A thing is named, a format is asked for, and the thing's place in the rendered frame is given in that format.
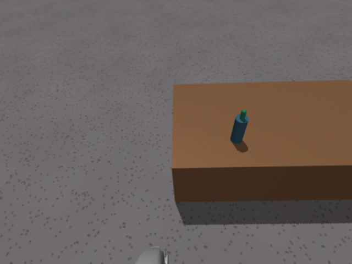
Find bottle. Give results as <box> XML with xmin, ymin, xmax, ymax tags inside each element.
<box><xmin>230</xmin><ymin>109</ymin><xmax>249</xmax><ymax>144</ymax></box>

